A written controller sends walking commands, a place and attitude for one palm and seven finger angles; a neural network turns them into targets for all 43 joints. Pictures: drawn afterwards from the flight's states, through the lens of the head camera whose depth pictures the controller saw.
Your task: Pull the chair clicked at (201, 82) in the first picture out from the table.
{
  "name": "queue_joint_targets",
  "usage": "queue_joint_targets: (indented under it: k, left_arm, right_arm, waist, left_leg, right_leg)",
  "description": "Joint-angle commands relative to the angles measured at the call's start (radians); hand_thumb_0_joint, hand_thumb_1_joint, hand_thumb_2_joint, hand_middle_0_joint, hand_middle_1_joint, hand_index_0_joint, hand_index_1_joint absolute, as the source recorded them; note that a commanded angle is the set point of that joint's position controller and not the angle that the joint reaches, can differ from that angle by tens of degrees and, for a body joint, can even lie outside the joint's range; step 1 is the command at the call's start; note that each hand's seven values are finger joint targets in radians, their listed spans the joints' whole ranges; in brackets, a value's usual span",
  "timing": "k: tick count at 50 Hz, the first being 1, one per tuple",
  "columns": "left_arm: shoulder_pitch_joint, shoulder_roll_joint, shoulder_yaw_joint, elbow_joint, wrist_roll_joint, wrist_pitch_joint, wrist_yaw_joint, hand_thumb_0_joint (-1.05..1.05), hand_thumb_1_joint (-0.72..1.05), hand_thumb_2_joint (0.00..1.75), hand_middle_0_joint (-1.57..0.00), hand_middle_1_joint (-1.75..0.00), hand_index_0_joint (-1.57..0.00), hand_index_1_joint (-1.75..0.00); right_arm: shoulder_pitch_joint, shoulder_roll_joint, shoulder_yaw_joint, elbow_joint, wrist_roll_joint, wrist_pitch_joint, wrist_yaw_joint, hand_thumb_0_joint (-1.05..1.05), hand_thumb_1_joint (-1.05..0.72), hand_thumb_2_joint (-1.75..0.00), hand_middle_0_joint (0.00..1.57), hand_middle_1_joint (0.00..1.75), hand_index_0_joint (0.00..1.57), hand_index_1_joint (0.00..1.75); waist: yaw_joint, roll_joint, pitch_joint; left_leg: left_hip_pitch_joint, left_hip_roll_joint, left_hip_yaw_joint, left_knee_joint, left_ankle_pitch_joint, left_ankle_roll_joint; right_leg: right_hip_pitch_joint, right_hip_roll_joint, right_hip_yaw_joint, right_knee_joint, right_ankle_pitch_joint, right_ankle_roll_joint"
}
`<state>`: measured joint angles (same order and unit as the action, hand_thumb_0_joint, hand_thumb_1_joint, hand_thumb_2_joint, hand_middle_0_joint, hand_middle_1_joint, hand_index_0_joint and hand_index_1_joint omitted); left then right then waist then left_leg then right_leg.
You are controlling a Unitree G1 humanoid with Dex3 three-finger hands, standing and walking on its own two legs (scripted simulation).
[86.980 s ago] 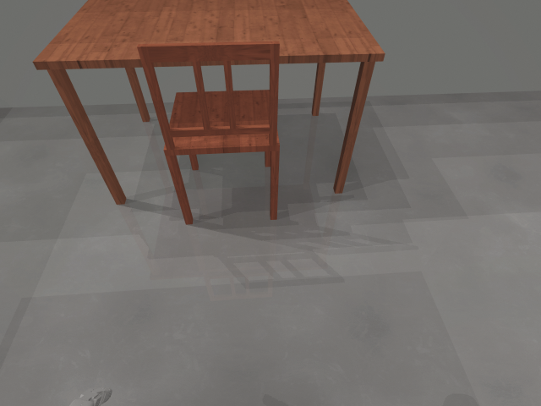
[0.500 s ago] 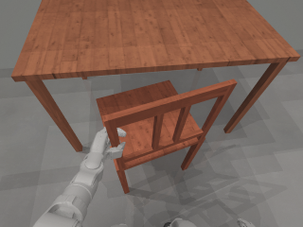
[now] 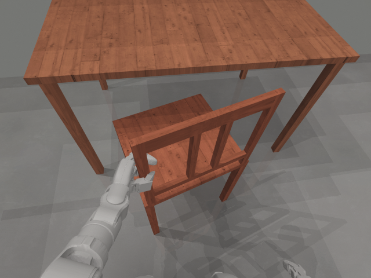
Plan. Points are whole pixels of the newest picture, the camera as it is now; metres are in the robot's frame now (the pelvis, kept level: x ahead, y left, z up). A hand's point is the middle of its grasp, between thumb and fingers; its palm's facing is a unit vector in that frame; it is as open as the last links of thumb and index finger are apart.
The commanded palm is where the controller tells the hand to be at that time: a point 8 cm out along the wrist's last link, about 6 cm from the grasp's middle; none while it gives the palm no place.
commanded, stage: step backward, pulling the chair out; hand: left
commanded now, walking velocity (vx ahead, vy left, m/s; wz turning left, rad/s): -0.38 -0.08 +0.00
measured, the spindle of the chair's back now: (192, 156) +0.44 -0.01 -0.10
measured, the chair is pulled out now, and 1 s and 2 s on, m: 0.18 0.37 0.53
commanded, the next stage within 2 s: stop walking, hand still on the chair in 1.30 s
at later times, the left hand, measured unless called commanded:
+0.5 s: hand (147, 219) +0.25 +0.09 -0.06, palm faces -0.16 -0.97 -0.18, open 5.8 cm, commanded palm +0.24 +0.14 -0.05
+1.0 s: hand out of the picture +0.13 +0.11 -0.05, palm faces -0.14 -0.97 -0.18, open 5.8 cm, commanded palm +0.12 +0.16 -0.05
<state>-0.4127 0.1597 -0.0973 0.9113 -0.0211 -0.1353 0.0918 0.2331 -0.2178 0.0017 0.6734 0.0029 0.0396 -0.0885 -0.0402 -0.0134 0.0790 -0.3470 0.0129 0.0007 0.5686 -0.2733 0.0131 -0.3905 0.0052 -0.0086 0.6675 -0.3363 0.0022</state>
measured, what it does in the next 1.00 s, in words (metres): walks backwards: right foot, then left foot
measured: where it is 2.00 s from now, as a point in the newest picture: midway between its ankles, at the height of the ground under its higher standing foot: outside the picture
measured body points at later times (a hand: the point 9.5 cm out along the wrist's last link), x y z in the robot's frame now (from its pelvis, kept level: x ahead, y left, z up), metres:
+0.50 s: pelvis -0.10 +0.01 +0.00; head -0.03 +0.02 +0.44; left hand +0.25 +0.14 -0.04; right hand +0.00 -0.27 -0.11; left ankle -0.10 +0.16 -0.73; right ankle -0.03 -0.12 -0.73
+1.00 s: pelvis -0.22 +0.03 +0.00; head -0.15 +0.03 +0.44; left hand +0.13 +0.16 -0.04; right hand -0.13 -0.24 -0.12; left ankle -0.26 +0.16 -0.73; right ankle -0.11 -0.09 -0.73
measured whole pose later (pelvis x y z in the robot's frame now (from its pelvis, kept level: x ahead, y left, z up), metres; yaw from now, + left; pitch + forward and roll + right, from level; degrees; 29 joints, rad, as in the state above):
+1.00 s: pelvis -0.22 +0.03 +0.00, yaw +2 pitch +2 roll +1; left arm -0.48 0.10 -0.12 0.98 -0.01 -0.17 0.10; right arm 0.24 -0.26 -0.01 0.72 0.02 0.00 -0.11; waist -0.06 -0.01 0.10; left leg -0.23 0.01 0.00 0.52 -0.34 -0.02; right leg -0.48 -0.04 -0.03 0.55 -0.16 0.01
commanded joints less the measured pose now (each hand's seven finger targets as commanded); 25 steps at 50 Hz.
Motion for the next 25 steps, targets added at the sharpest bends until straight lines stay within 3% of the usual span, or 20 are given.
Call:
queue_joint_targets:
  k: [1, 3, 5, 6, 7, 8, 9, 10, 11, 13, 15, 17, 18, 19, 20, 21, 22, 23, 24, 25]
  left_arm:
    - [-0.337, 0.068, 0.051, -0.148, 0.002, -0.088, 0.003, 0.0, 0.9, 0.9, -0.5, -1.45, -0.5, -1.45]
    - [-0.338, 0.074, 0.049, -0.145, 0.011, -0.103, -0.004, 0.0, 0.9, 0.9, -0.5, -1.45, -0.5, -1.45]
    - [-0.334, 0.125, 0.08, -0.146, 0.017, -0.119, -0.003, 0.0, 0.9, 0.9, -0.5, -1.45, -0.5, -1.45]
    - [-0.29, 0.174, 0.115, -0.123, 0.007, -0.12, 0.006, 0.0, 0.9, 0.9, -0.5, -1.45, -0.5, -1.45]
    - [-0.282, 0.201, 0.141, -0.102, -0.005, -0.113, 0.012, 0.0, 0.9, 0.9, -0.5, -1.45, -0.5, -1.45]
    - [-0.282, 0.185, 0.129, -0.094, -0.008, -0.095, 0.006, 0.0, 0.9, 0.9, -0.5, -1.45, -0.5, -1.45]
    - [-0.275, 0.169, 0.12, -0.092, -0.011, -0.087, 0.002, 0.0, 0.9, 0.9, -0.5, -1.45, -0.5, -1.45]
    - [-0.282, 0.173, 0.129, -0.108, -0.002, -0.089, 0.002, 0.0, 0.9, 0.9, -0.5, -1.45, -0.5, -1.45]
    - [-0.248, 0.171, 0.128, -0.081, -0.001, -0.076, 0.006, 0.0, 0.9, 0.9, -0.5, -1.45, -0.5, -1.45]
    - [-0.248, 0.153, 0.122, -0.104, -0.001, -0.07, 0.01, 0.0, 0.9, 0.9, -0.5, -1.45, -0.5, -1.45]
    - [-0.242, 0.139, 0.112, -0.117, -0.007, -0.06, 0.014, 0.0, 0.9, 0.9, -0.5, -1.45, -0.5, -1.45]
    - [-0.243, 0.121, 0.087, -0.138, -0.02, -0.048, 0.014, 0.0, 0.9, 0.9, -0.5, -1.45, -0.5, -1.45]
    - [-0.256, 0.096, 0.059, -0.161, -0.024, -0.045, 0.01, 0.0, 0.9, 0.9, -0.5, -1.45, -0.5, -1.45]
    - [-0.274, 0.079, 0.042, -0.196, -0.03, -0.044, 0.007, 0.0, 0.9, 0.9, -0.5, -1.45, -0.5, -1.45]
    - [-0.281, 0.051, 0.025, -0.215, -0.029, -0.045, 0.004, 0.0, 0.9, 0.9, -0.5, -1.45, -0.5, -1.45]
    - [-0.287, 0.03, 0.0, -0.217, -0.032, -0.046, -0.002, 0.0, 0.9, 0.9, -0.5, -1.45, -0.5, -1.45]
    - [-0.287, 0.017, 0.002, -0.221, -0.022, -0.044, -0.002, 0.0, 0.9, 0.9, -0.5, -1.45, -0.5, -1.45]
    - [-0.319, -0.008, -0.023, -0.259, -0.015, -0.051, -0.01, 0.0, 0.9, 0.9, -0.5, -1.45, -0.5, -1.45]
    - [-0.33, 0.006, -0.01, -0.27, -0.011, -0.056, -0.012, 0.0, 0.9, 0.9, -0.5, -1.45, -0.5, -1.45]
    - [-0.306, 0.018, 0.01, -0.256, -0.007, -0.06, -0.008, 0.0, 0.9, 0.9, -0.5, -1.45, -0.5, -1.45]
  right_arm:
    - [0.05, -0.15, -0.049, -0.054, -0.006, -0.042, 0.021, 0.0, -0.9, -0.9, 0.2, 0.3, 0.2, 0.3]
    - [0.051, -0.149, -0.047, -0.042, -0.006, -0.043, 0.025, 0.0, -0.9, -0.9, 0.2, 0.3, 0.2, 0.3]
    - [0.035, -0.142, -0.046, -0.048, 0.003, -0.041, 0.017, 0.0, -0.9, -0.9, 0.2, 0.3, 0.2, 0.3]
    - [0.047, -0.147, -0.048, -0.054, 0.013, -0.039, 0.003, 0.0, -0.9, -0.9, 0.2, 0.3, 0.2, 0.3]
    - [0.011, -0.143, -0.059, -0.063, 0.027, -0.038, -0.01, 0.0, -0.9, -0.9, 0.2, 0.3, 0.2, 0.3]
    - [-0.031, -0.144, -0.057, -0.077, 0.033, -0.038, -0.014, 0.0, -0.9, -0.9, 0.2, 0.3, 0.2, 0.3]
    - [-0.062, -0.134, -0.05, -0.092, 0.035, -0.038, -0.012, 0.0, -0.9, -0.9, 0.2, 0.3, 0.2, 0.3]
    - [-0.072, -0.127, -0.043, -0.087, 0.027, -0.041, -0.014, 0.0, -0.9, -0.9, 0.2, 0.3, 0.2, 0.3]
    - [-0.062, -0.14, -0.039, -0.068, 0.022, -0.04, -0.016, 0.0, -0.9, -0.9, 0.2, 0.3, 0.2, 0.3]
    - [-0.052, -0.122, -0.026, -0.063, 0.023, -0.034, -0.018, 0.0, -0.9, -0.9, 0.2, 0.3, 0.2, 0.3]
    - [-0.039, -0.129, -0.029, -0.061, 0.025, -0.029, -0.026, 0.0, -0.9, -0.9, 0.2, 0.3, 0.2, 0.3]
    - [-0.019, -0.141, -0.032, -0.064, 0.023, -0.021, -0.037, 0.0, -0.9, -0.9, 0.2, 0.3, 0.2, 0.3]
    - [-0.013, -0.148, -0.035, -0.07, 0.022, -0.018, -0.04, 0.0, -0.9, -0.9, 0.2, 0.3, 0.2, 0.3]
    - [-0.007, -0.165, -0.045, -0.085, 0.021, -0.013, -0.041, 0.0, -0.9, -0.9, 0.2, 0.3, 0.2, 0.3]
    - [-0.001, -0.167, -0.051, -0.102, 0.019, -0.007, -0.036, 0.0, -0.9, -0.9, 0.2, 0.3, 0.2, 0.3]
    - [0.019, -0.172, -0.055, -0.114, 0.027, -0.001, -0.026, 0.0, -0.9, -0.9, 0.2, 0.3, 0.2, 0.3]
    - [0.023, -0.161, -0.053, -0.118, 0.021, 0.003, -0.024, 0.0, -0.9, -0.9, 0.2, 0.3, 0.2, 0.3]
    - [0.003, -0.142, -0.046, -0.124, 0.01, 0.003, -0.018, 0.0, -0.9, -0.9, 0.2, 0.3, 0.2, 0.3]
    - [-0.007, -0.141, -0.046, -0.124, 0.001, 0.002, -0.01, 0.0, -0.9, -0.9, 0.2, 0.3, 0.2, 0.3]
    - [-0.006, -0.14, -0.051, -0.122, -0.002, -0.001, 0.001, 0.0, -0.9, -0.9, 0.2, 0.3, 0.2, 0.3]
  waist:
    - [-0.009, 0.158, -0.359]
    - [-0.008, 0.151, -0.382]
    - [-0.01, 0.083, -0.424]
    - [-0.013, -0.023, -0.464]
    - [0.0, -0.162, -0.476]
    - [0.022, -0.21, -0.462]
    - [0.041, -0.167, -0.414]
    - [0.042, -0.121, -0.403]
    - [0.03, -0.06, -0.387]
    - [0.017, -0.075, -0.388]
    - [0.013, -0.135, -0.395]
    - [0.005, -0.141, -0.388]
    - [-0.002, -0.127, -0.388]
    - [-0.004, -0.064, -0.395]
    - [-0.005, -0.012, -0.386]
    - [-0.004, 0.026, -0.368]
    - [-0.012, 0.072, -0.385]
    - [-0.018, 0.182, -0.401]
    - [-0.015, 0.259, -0.392]
    - [-0.006, 0.291, -0.37]
  left_leg:
    - [0.418, 0.269, -0.2, -0.002, 0.943, 0.071]
    - [0.403, 0.238, -0.159, 0.028, 0.878, 0.044]
    - [0.234, 0.177, -0.068, 0.05, 0.654, -0.008]
    - [0.12, 0.119, -0.017, 0.091, 0.458, -0.038]
    - [0.002, 0.061, -0.001, 0.175, 0.081, -0.06]
    - [-0.059, 0.029, -0.058, 0.258, -0.163, -0.056]
    - [-0.076, 0.023, -0.092, 0.329, -0.209, -0.047]
    - [-0.088, 0.024, -0.109, 0.354, -0.227, -0.048]
    - [-0.093, 0.031, -0.117, 0.322, -0.211, -0.05]
    - [-0.074, 0.032, -0.1, 0.215, -0.176, -0.055]
    - [-0.029, 0.029, -0.074, 0.103, -0.118, -0.055]
    - [0.038, 0.05, -0.053, -0.027, 0.024, -0.05]
    - [0.098, 0.082, -0.06, -0.083, 0.212, -0.036]
    - [0.161, 0.129, -0.092, -0.114, 0.412, -0.014]
    - [0.204, 0.17, -0.102, -0.121, 0.515, 0.002]
    - [0.208, 0.193, -0.096, -0.136, 0.517, 0.013]
    - [0.239, 0.194, -0.09, -0.109, 0.582, 0.019]
    - [0.245, 0.205, -0.091, -0.117, 0.64, 0.022]
    - [0.225, 0.226, -0.105, -0.139, 0.642, 0.033]
    - [0.205, 0.25, -0.121, -0.147, 0.622, 0.051]
  right_leg:
    - [0.012, -0.007, 0.01, -0.147, 0.089, -0.008]
    - [0.092, -0.017, 0.016, -0.264, 0.269, -0.008]
    - [0.281, -0.104, 0.065, -0.266, 0.684, -0.026]
    - [0.431, -0.178, 0.117, -0.23, 0.957, -0.053]
    - [0.509, -0.261, 0.176, -0.201, 1.158, -0.086]
    - [0.472, -0.331, 0.197, -0.22, 1.103, -0.115]
    - [0.399, -0.361, 0.207, -0.24, 0.967, -0.131]
    - [0.386, -0.372, 0.216, -0.245, 0.925, -0.146]
    - [0.39, -0.376, 0.204, -0.237, 0.921, -0.159]
    - [0.418, -0.339, 0.153, -0.213, 0.928, -0.133]
    - [0.429, -0.312, 0.126, -0.212, 0.904, -0.113]
    - [0.41, -0.265, 0.09, -0.197, 0.83, -0.08]
    - [0.369, -0.224, 0.058, -0.183, 0.768, -0.049]
    - [0.308, -0.154, 0.018, -0.176, 0.666, -0.01]
    - [0.259, -0.088, -0.007, -0.162, 0.57, 0.019]
    - [0.233, -0.052, -0.016, -0.156, 0.434, 0.027]
    - [0.212, -0.028, -0.025, -0.132, 0.438, 0.026]
    - [0.192, -0.028, -0.028, -0.078, 0.38, 0.023]
    - [0.161, -0.016, -0.027, -0.029, 0.21, 0.022]
    - [0.129, -0.003, -0.021, -0.008, 0.056, 0.018]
